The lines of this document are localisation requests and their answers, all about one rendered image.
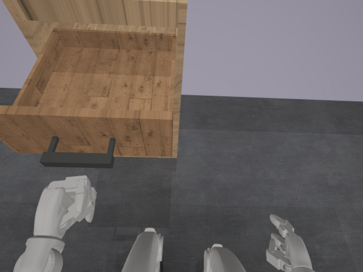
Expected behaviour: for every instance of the handle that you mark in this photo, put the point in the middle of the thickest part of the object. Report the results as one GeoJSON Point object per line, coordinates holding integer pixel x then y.
{"type": "Point", "coordinates": [77, 159]}

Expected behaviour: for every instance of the robot left thigh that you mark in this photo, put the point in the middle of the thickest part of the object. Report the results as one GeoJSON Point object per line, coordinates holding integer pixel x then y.
{"type": "Point", "coordinates": [145, 253]}

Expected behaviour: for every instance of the cabinet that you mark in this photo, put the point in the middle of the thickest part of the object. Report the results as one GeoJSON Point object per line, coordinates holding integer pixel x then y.
{"type": "Point", "coordinates": [37, 18]}

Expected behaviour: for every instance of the robot right hand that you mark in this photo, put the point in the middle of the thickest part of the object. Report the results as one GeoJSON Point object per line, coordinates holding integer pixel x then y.
{"type": "Point", "coordinates": [292, 253]}

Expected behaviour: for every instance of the robot left forearm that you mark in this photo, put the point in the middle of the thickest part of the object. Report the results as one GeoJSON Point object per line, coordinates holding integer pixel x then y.
{"type": "Point", "coordinates": [43, 254]}

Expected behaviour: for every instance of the robot left hand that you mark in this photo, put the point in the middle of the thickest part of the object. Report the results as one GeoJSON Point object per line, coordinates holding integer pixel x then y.
{"type": "Point", "coordinates": [75, 195]}

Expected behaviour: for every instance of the drawer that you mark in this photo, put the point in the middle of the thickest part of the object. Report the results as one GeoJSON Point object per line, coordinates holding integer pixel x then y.
{"type": "Point", "coordinates": [88, 86]}

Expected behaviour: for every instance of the right robot shin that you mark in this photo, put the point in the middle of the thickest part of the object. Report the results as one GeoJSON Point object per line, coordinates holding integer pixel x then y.
{"type": "Point", "coordinates": [215, 245]}

